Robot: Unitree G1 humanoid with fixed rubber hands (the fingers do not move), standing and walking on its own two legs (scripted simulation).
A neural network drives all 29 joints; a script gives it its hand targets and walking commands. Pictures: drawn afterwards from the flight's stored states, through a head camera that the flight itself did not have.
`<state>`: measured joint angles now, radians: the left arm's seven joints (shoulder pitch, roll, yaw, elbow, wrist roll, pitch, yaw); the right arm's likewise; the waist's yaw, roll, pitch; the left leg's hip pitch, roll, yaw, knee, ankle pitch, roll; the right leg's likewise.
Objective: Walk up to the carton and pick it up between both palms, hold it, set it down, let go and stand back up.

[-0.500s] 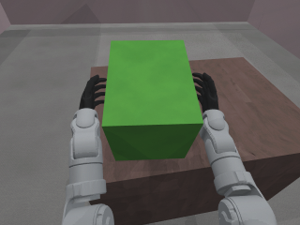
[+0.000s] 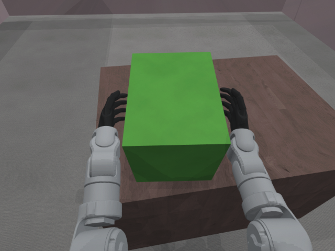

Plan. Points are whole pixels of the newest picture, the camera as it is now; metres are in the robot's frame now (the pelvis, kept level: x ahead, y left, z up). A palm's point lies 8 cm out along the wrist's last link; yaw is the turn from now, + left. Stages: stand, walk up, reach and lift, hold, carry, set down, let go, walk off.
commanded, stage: set down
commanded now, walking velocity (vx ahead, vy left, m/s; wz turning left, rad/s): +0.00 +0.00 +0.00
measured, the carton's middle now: (172, 118) +0.44 -0.02 +0.07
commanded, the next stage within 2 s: none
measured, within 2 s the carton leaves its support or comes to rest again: neither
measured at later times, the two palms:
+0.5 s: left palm (116, 125) +0.39 +0.13 +0.10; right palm (239, 122) +0.38 -0.18 +0.11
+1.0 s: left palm (123, 125) +0.41 +0.11 +0.08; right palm (239, 122) +0.39 -0.19 +0.09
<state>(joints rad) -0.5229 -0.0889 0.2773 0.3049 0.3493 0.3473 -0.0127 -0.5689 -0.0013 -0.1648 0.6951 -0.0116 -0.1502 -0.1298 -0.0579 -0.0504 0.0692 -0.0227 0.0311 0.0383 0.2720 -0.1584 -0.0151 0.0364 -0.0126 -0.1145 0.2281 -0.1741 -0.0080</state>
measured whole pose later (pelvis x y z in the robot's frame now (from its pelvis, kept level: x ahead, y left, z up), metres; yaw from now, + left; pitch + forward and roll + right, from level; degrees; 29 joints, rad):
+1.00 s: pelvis +0.01 +0.00 +0.00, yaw -2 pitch +3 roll +0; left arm -0.68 -0.09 0.42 0.75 0.36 0.07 0.03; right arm -0.72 0.03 -0.49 0.95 -0.29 -0.25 -0.03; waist -0.03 -0.02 0.00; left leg -0.15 0.04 0.08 0.25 -0.14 -0.02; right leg -0.13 0.00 -0.09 0.25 -0.17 -0.02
